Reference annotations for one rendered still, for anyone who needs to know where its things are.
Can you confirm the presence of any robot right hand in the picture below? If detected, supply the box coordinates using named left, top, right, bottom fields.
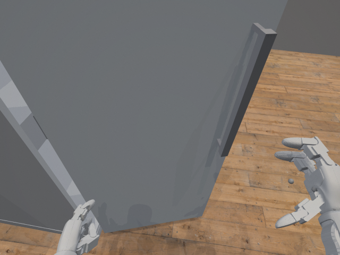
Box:
left=274, top=136, right=340, bottom=228

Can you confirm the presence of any right robot forearm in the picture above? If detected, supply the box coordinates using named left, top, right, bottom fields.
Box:
left=318, top=210, right=340, bottom=255

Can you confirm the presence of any fridge door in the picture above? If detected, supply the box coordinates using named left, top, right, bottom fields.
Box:
left=0, top=0, right=288, bottom=233

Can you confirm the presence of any robot left hand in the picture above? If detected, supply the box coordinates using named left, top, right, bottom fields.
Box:
left=56, top=199, right=99, bottom=255

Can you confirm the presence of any handle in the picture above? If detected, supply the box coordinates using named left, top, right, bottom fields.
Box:
left=216, top=23, right=277, bottom=157

